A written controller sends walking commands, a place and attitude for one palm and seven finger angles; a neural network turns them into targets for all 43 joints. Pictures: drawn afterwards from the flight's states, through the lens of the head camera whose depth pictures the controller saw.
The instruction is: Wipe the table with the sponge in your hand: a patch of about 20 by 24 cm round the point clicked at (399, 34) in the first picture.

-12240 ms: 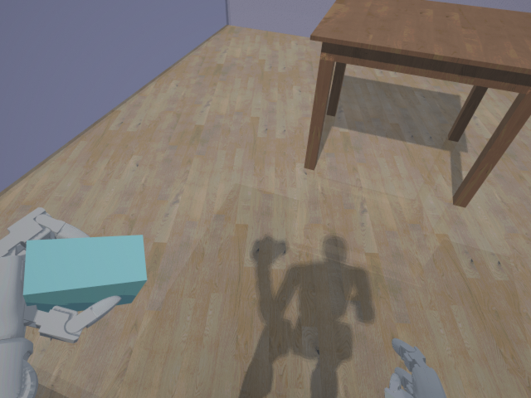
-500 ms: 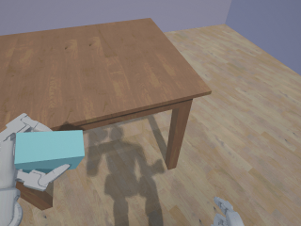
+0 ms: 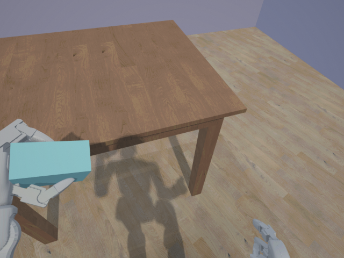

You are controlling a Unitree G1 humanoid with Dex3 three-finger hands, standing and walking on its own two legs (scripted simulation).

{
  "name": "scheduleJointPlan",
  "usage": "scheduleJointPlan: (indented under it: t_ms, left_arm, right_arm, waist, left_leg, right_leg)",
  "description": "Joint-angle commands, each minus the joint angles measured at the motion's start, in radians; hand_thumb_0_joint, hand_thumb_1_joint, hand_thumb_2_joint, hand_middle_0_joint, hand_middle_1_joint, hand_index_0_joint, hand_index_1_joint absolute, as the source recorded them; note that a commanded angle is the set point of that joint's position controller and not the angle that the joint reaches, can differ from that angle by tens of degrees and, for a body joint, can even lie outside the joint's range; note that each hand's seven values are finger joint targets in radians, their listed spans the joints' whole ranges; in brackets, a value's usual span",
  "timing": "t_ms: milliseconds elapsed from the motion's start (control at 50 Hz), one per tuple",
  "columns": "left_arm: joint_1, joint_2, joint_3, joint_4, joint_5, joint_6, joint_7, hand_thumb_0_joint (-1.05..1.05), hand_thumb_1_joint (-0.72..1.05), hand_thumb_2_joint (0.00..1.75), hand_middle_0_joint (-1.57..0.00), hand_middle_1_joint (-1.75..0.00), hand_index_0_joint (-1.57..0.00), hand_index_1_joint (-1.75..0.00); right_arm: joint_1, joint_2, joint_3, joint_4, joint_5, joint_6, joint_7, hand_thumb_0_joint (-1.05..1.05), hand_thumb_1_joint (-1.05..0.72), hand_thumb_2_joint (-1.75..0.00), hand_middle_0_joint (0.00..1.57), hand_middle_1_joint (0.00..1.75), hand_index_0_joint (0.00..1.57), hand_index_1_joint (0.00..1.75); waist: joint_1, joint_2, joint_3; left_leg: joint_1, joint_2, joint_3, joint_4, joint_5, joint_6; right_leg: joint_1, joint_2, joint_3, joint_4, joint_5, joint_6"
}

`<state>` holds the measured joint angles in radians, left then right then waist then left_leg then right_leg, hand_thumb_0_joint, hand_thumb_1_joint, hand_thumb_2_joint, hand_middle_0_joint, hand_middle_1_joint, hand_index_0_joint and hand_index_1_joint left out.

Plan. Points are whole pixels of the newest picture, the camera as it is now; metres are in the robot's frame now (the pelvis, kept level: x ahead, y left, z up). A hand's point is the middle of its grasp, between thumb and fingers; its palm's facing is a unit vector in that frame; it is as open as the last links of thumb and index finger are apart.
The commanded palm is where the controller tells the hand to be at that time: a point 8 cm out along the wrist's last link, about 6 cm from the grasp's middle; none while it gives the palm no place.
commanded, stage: look again from close up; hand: left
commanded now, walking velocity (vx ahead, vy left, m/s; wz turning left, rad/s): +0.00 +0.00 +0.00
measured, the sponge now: (63, 164) +0.24 +0.22 +0.15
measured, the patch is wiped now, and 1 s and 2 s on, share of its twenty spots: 0.00 0.00 0.00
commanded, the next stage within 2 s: shuffle to correct the standing spot in 0.06 s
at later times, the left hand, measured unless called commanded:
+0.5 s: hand (38, 140) +0.28 +0.29 +0.16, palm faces +0.39 -0.86 -0.34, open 9.7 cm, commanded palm +0.22 +0.32 +0.18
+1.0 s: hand (43, 121) +0.32 +0.30 +0.17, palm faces +0.33 -0.82 -0.46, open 9.7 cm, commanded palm +0.25 +0.35 +0.18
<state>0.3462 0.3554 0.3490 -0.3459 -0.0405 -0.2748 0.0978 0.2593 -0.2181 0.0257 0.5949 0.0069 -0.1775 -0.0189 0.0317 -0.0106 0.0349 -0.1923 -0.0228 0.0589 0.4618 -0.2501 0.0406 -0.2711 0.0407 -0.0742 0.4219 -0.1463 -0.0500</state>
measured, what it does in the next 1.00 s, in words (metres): walks ahead: left foot, then right foot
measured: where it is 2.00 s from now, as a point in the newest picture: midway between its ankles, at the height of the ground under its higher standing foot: outside the picture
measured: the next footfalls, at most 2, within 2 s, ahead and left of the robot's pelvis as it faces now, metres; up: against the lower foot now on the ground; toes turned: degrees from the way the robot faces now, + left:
left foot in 0.74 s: +0.12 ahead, +0.17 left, +0.00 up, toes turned -2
right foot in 0.96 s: +0.15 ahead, +0.02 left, +0.00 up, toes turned -3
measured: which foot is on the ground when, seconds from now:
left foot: down 0.00-0.64, up 0.66-0.72, down 0.74-0.98, up 1.00-1.00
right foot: down 0.00-0.74, up 0.76-0.94, down 0.96-1.00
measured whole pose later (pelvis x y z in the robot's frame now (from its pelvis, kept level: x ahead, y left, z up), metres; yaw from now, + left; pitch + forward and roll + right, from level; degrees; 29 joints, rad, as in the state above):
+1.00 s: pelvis +0.08 +0.07 -0.02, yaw -2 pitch -1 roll +0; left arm 0.41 0.39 0.38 -0.46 -0.01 -0.24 0.11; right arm 0.26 -0.17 0.04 0.59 -0.01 -0.12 0.01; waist -0.02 0.01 0.05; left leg -0.32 -0.03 0.03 0.78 -0.40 0.03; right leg -0.32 0.01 -0.12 0.65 -0.30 -0.06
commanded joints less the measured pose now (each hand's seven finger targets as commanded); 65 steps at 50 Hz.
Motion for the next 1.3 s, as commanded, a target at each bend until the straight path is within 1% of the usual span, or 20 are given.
scheduleJointPlan:
  t_ms: [0, 180, 320, 500, 580, 620, 640, 680, 720, 760, 800, 900, 920, 940, 960, 980, 1040, 1100, 1200, 1280]
  left_arm:
    - [-0.077, 0.215, 0.134, -0.233, -0.009, -0.055, 0.014, 0.0, 0.1, 1.3, -1.2, -1.6, -1.2, -1.6]
    - [-0.089, 0.152, 0.085, -0.318, -0.014, -0.046, 0.012, 0.0, 0.1, 1.3, -1.2, -1.6, -1.2, -1.6]
    - [-0.062, 0.159, 0.095, -0.304, -0.012, -0.017, 0.021, 0.0, 0.1, 1.3, -1.2, -1.6, -1.2, -1.6]
    - [-0.042, 0.184, 0.123, -0.368, -0.018, -0.012, 0.013, 0.0, 0.1, 1.3, -1.2, -1.6, -1.2, -1.6]
    - [0.002, 0.196, 0.15, -0.374, -0.026, -0.021, 0.023, 0.0, 0.1, 1.3, -1.2, -1.6, -1.2, -1.6]
    - [-0.024, 0.21, 0.173, -0.388, -0.029, -0.044, 0.037, 0.0, 0.1, 1.3, -1.2, -1.6, -1.2, -1.6]
    - [-0.044, 0.217, 0.178, -0.403, -0.02, -0.04, 0.039, 0.0, 0.1, 1.3, -1.2, -1.6, -1.2, -1.6]
    - [-0.09, 0.184, 0.137, -0.437, -0.005, -0.031, 0.034, 0.0, 0.1, 1.3, -1.2, -1.6, -1.2, -1.6]
    - [-0.121, 0.182, 0.135, -0.463, -0.001, -0.051, 0.031, 0.0, 0.1, 1.3, -1.2, -1.6, -1.2, -1.6]
    - [-0.09, 0.193, 0.146, -0.345, 0.003, -0.04, 0.023, 0.0, 0.1, 1.3, -1.2, -1.6, -1.2, -1.6]
    - [-0.103, 0.189, 0.134, -0.337, 0.013, -0.037, 0.023, 0.0, 0.1, 1.3, -1.2, -1.6, -1.2, -1.6]
    - [0.011, 0.181, 0.136, -0.326, 0.014, -0.02, 0.029, 0.0, 0.1, 1.3, -1.2, -1.6, -1.2, -1.6]
    - [0.029, 0.2, 0.155, -0.312, 0.017, -0.022, 0.034, 0.0, 0.1, 1.3, -1.2, -1.6, -1.2, -1.6]
    - [0.072, 0.245, 0.191, -0.272, 0.02, -0.017, 0.039, 0.0, 0.1, 1.3, -1.2, -1.6, -1.2, -1.6]
    - [0.041, 0.271, 0.236, -0.285, -0.001, -0.021, 0.044, 0.0, 0.1, 1.3, -1.2, -1.6, -1.2, -1.6]
    - [0.042, 0.214, 0.201, -0.268, -0.013, -0.017, 0.032, 0.0, 0.1, 1.3, -1.2, -1.6, -1.2, -1.6]
    - [0.09, 0.238, 0.226, -0.303, -0.009, -0.031, 0.028, 0.0, 0.1, 1.3, -1.2, -1.6, -1.2, -1.6]
    - [0.057, 0.202, 0.188, -0.32, 0.002, -0.04, 0.039, 0.0, 0.1, 1.3, -1.2, -1.6, -1.2, -1.6]
    - [-0.002, 0.202, 0.157, -0.361, 0.01, -0.022, 0.055, 0.0, 0.1, 1.3, -1.2, -1.6, -1.2, -1.6]
    - [-0.034, 0.188, 0.15, -0.359, 0.004, -0.03, 0.048, 0.0, 0.1, 1.3, -1.2, -1.6, -1.2, -1.6]
  right_arm:
    - [-0.112, -0.104, -0.039, -0.177, 0.006, -0.056, -0.009, 0.0, -0.9, -0.9, 0.2, 0.3, 0.2, 0.3]
    - [-0.11, -0.109, -0.046, -0.178, -0.008, -0.064, 0.001, 0.0, -0.9, -0.9, 0.2, 0.3, 0.2, 0.3]
    - [-0.127, -0.124, -0.053, -0.192, -0.015, -0.003, 0.0, 0.0, -0.9, -0.9, 0.2, 0.3, 0.2, 0.3]
    - [-0.129, -0.119, -0.057, -0.222, -0.01, 0.036, 0.008, 0.0, -0.9, -0.9, 0.2, 0.3, 0.2, 0.3]
    - [-0.12, -0.128, -0.081, -0.218, 0.004, 0.041, 0.018, 0.0, -0.9, -0.9, 0.2, 0.3, 0.2, 0.3]
    - [-0.139, -0.122, -0.077, -0.203, 0.002, 0.05, 0.028, 0.0, -0.9, -0.9, 0.2, 0.3, 0.2, 0.3]
    - [-0.134, -0.117, -0.073, -0.185, 0.003, 0.066, 0.031, 0.0, -0.9, -0.9, 0.2, 0.3, 0.2, 0.3]
    - [-0.098, -0.079, -0.052, -0.154, -0.001, 0.08, 0.025, 0.0, -0.9, -0.9, 0.2, 0.3, 0.2, 0.3]
    - [-0.116, -0.126, -0.082, -0.184, 0.003, 0.036, 0.008, 0.0, -0.9, -0.9, 0.2, 0.3, 0.2, 0.3]
    - [-0.106, -0.096, -0.076, -0.176, -0.006, 0.016, 0.007, 0.0, -0.9, -0.9, 0.2, 0.3, 0.2, 0.3]
    - [-0.114, -0.1, -0.073, -0.159, -0.006, 0.005, 0.005, 0.0, -0.9, -0.9, 0.2, 0.3, 0.2, 0.3]
    - [-0.137, -0.108, -0.05, -0.171, 0.001, -0.004, 0.011, 0.0, -0.9, -0.9, 0.2, 0.3, 0.2, 0.3]
    - [-0.136, -0.107, -0.053, -0.17, -0.001, 0.002, 0.009, 0.0, -0.9, -0.9, 0.2, 0.3, 0.2, 0.3]
    - [-0.134, -0.094, -0.057, -0.178, -0.005, 0.015, 0.008, 0.0, -0.9, -0.9, 0.2, 0.3, 0.2, 0.3]
    - [-0.141, -0.112, -0.067, -0.18, -0.013, 0.024, 0.008, 0.0, -0.9, -0.9, 0.2, 0.3, 0.2, 0.3]
    - [-0.103, -0.125, -0.086, -0.155, -0.006, 0.03, 0.013, 0.0, -0.9, -0.9, 0.2, 0.3, 0.2, 0.3]
    - [-0.129, -0.102, -0.066, -0.135, -0.006, 0.051, 0.021, 0.0, -0.9, -0.9, 0.2, 0.3, 0.2, 0.3]
    - [-0.121, -0.082, -0.062, -0.141, -0.01, 0.044, 0.009, 0.0, -0.9, -0.9, 0.2, 0.3, 0.2, 0.3]
    - [-0.133, -0.076, -0.081, -0.153, -0.013, 0.006, -0.013, 0.0, -0.9, -0.9, 0.2, 0.3, 0.2, 0.3]
    - [-0.118, -0.133, -0.103, -0.176, 0.01, 0.007, -0.017, 0.0, -0.9, -0.9, 0.2, 0.3, 0.2, 0.3]
  waist:
    - [0.019, 0.024, -0.071]
    - [-0.003, 0.086, -0.187]
    - [-0.017, 0.054, -0.149]
    - [-0.015, 0.13, -0.143]
    - [0.007, -0.07, -0.207]
    - [0.011, -0.146, -0.116]
    - [0.001, -0.074, -0.081]
    - [-0.074, 0.096, -0.126]
    - [-0.053, 0.45, -0.093]
    - [-0.059, 0.236, -0.03]
    - [-0.047, 0.088, -0.047]
    - [-0.008, 0.149, -0.122]
    - [-0.003, 0.047, -0.149]
    - [-0.006, -0.167, -0.181]
    - [-0.008, -0.214, -0.148]
    - [-0.016, -0.149, -0.105]
    - [-0.02, -0.011, -0.089]
    - [-0.025, -0.079, -0.112]
    - [-0.008, -0.085, -0.125]
    - [-0.021, 0.123, -0.145]
  left_leg:
    - [-0.181, 0.105, -0.162, -0.186, -0.076, 0.013]
    - [-0.014, 0.077, -0.12, -0.058, 0.281, -0.04]
    - [-0.063, 0.089, -0.122, -0.028, 0.204, -0.047]
    - [-0.002, 0.117, -0.112, 0.036, 0.541, -0.083]
    - [-0.257, 0.009, -0.056, 0.426, 0.365, -0.118]
    - [-0.43, 0.083, -0.24, 0.604, -0.355, -0.038]
    - [-0.372, 0.146, -0.32, 0.499, -0.41, -0.006]
    - [0.02, 0.039, -0.094, 0.136, -0.07, -0.022]
    - [0.058, 0.257, -0.476, -0.188, -0.099, 0.101]
    - [0.006, 0.306, -0.578, -0.209, -0.038, 0.177]
    - [0.048, 0.291, -0.438, -0.117, 0.229, 0.2]
    - [-0.198, 0.169, -0.161, 0.006, 0.094, 0.081]
    - [-0.315, 0.122, -0.12, 0.137, -0.001, 0.053]
    - [-0.449, 0.025, -0.029, 0.403, -0.121, 0.012]
    - [-0.543, 0.012, -0.059, 0.636, -0.239, -0.024]
    - [-0.512, 0.035, -0.125, 0.751, -0.203, -0.043]
    - [-0.514, 0.104, -0.14, 0.723, -0.098, -0.056]
    - [-0.356, 0.114, -0.061, 0.452, -0.036, -0.049]
    - [-0.029, 0.019, 0.102, 0.079, 0.078, -0.032]
    - [0.066, 0.203, -0.168, 0.002, 0.196, 0.065]
  right_leg:
    - [0.196, -0.095, 0.132, -0.022, -0.145, 0.04]
    - [0.245, -0.109, 0.126, 0.023, 0.238, 0.006]
    - [0.193, -0.104, 0.138, 0.095, 0.148, -0.027]
    - [0.138, -0.069, 0.042, 0.207, 0.074, -0.017]
    - [0.342, -0.254, 0.309, 0.157, 0.296, -0.171]
    - [0.252, -0.491, 0.575, 0.039, 0.252, -0.239]
    - [0.144, -0.485, 0.548, 0.075, 0.154, -0.189]
    - [-0.15, -0.228, 0.183, 0.227, -0.101, -0.054]
    - [-0.297, 0.021, 0.009, 0.65, -0.438, 0.046]
    - [-0.379, -0.028, 0.097, 0.832, -0.402, 0.037]
    - [-0.354, -0.071, 0.091, 0.73, -0.358, 0.044]
    - [0.19, -0.051, -0.035, 0.11, -0.133, 0.035]
    - [0.35, -0.103, 0.046, 0.015, -0.114, 0.014]
    - [0.429, -0.315, 0.381, -0.085, -0.168, -0.074]
    - [0.355, -0.492, 0.624, -0.167, -0.21, -0.165]
    - [0.217, -0.483, 0.63, -0.198, -0.307, -0.166]
    - [0.185, -0.405, 0.368, -0.088, 0.081, -0.144]
    - [0.117, -0.339, 0.19, -0.046, 0.244, -0.097]
    - [0.066, -0.278, 0.143, 0.033, 0.134, -0.031]
    - [-0.09, -0.101, 0.024, 0.318, -0.153, 0.06]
